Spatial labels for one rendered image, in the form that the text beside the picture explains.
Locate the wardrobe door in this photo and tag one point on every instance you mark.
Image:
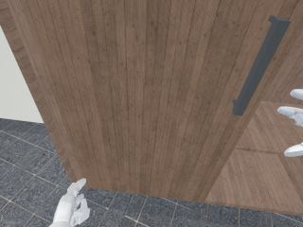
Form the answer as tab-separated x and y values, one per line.
146	87
21	21

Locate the right robot hand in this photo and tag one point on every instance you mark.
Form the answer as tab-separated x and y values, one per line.
297	115

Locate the handle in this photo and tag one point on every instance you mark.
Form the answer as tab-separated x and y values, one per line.
268	49

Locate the left robot hand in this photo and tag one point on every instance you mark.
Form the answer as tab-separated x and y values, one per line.
68	205

